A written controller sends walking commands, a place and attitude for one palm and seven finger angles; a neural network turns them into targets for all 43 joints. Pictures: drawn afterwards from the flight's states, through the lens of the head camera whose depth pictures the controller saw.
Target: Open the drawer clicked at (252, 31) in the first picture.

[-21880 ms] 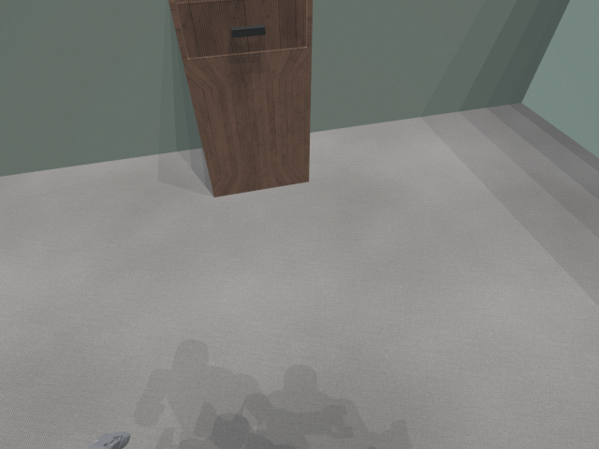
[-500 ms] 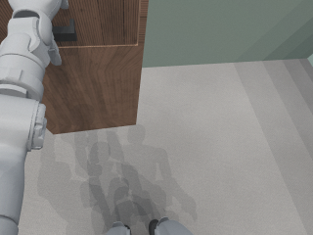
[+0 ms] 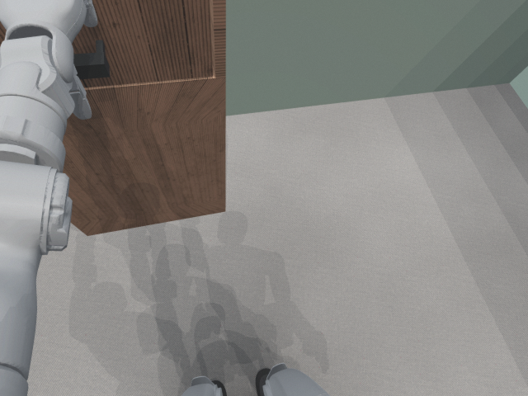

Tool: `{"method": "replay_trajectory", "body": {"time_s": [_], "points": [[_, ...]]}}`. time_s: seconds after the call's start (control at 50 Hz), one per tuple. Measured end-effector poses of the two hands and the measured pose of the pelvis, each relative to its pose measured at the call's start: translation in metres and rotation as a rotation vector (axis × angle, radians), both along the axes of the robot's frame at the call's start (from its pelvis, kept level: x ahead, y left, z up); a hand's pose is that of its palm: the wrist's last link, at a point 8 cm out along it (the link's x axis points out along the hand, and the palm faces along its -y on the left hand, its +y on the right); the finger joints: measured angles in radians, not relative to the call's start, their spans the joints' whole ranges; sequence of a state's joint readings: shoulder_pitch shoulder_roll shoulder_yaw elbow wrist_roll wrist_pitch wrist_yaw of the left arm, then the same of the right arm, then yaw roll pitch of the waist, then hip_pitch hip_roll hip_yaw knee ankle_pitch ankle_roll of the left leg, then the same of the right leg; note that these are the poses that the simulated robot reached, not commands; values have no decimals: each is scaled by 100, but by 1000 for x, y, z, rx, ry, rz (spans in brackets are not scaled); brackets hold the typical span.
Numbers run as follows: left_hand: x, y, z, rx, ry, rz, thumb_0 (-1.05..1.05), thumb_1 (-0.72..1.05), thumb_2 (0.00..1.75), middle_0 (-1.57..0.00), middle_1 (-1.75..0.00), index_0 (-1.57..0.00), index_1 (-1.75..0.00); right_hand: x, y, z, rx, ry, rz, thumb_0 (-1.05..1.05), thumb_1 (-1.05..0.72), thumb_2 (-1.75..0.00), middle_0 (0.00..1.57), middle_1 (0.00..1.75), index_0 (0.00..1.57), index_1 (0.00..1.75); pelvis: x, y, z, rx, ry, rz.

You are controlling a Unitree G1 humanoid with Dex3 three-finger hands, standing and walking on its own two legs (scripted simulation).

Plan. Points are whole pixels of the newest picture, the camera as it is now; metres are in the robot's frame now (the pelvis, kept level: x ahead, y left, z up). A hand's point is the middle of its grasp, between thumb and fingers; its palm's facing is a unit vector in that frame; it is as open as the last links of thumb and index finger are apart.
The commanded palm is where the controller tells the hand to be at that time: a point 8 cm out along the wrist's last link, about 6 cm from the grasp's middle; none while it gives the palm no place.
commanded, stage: lower the fingers behind the handle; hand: left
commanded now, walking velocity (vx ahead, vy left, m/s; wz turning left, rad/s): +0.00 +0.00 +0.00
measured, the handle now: (64, 58) +0.65 +0.19 +0.06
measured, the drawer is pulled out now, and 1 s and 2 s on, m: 0.00 0.00 0.00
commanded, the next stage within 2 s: lift the fingers back up to retry in 1.58 s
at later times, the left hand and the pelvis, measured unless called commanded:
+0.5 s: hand (77, 70) +0.59 +0.16 +0.08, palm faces -0.11 -0.03 -0.99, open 13.8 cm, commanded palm +0.61 +0.15 +0.12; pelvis -0.01 +0.00 -0.01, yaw +0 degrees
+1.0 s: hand (78, 74) +0.60 +0.17 +0.07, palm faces -0.04 -0.05 -1.00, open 13.8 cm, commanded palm +0.60 +0.14 +0.09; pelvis -0.01 +0.00 -0.02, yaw +0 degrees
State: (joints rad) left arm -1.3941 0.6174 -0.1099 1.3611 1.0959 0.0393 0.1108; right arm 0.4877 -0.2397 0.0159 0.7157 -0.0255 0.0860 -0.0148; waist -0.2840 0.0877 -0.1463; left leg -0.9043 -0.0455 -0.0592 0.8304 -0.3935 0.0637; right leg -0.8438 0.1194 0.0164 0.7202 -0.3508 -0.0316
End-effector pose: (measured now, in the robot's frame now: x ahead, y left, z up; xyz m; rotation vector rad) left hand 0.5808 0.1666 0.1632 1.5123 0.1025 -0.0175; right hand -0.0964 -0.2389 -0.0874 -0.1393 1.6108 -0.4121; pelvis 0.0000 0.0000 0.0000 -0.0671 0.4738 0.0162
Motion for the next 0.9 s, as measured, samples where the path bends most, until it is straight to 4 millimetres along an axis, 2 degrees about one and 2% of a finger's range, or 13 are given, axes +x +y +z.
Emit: {"method": "replay_trajectory", "body": {"time_s": [0.14,0.34,0.42,0.54,0.7,0.9], "points": [[0,-1,-2,0,-25,7,0,-49,30,-32,-120,-35,-121,-8,-9,7,-22,28,5,0,-90,-90,21,30,20,30,-1,-2,0,-1,2,3],[-2,-3,-4,3,-36,32,0,-49,30,-32,-120,-33,-123,-4,-18,7,-46,12,12,0,-90,-90,21,30,20,30,-5,-3,-3,-2,6,2],[-3,-4,-9,30,-15,38,0,-49,30,-32,-120,-32,-123,-2,-18,3,-44,3,13,0,-90,-90,21,30,20,30,-8,-3,-4,-2,10,1],[-3,-3,-35,16,49,26,0,-49,30,-32,-120,-32,-123,-2,-13,-1,-41,0,8,0,-90,-90,21,30,20,30,-10,-3,-7,-2,19,-5],[-1,4,-38,20,-15,-6,0,-49,30,-32,-120,-32,-124,-5,-6,-5,-27,26,20,0,-90,-90,21,30,20,30,-8,-2,-13,-8,41,1],[-2,2,-39,16,-38,20,0,-49,30,-33,-121,-33,-124,-2,-6,-6,-31,23,28,0,-90,-90,21,30,21,30,-10,0,-16,-15,44,11]]}}
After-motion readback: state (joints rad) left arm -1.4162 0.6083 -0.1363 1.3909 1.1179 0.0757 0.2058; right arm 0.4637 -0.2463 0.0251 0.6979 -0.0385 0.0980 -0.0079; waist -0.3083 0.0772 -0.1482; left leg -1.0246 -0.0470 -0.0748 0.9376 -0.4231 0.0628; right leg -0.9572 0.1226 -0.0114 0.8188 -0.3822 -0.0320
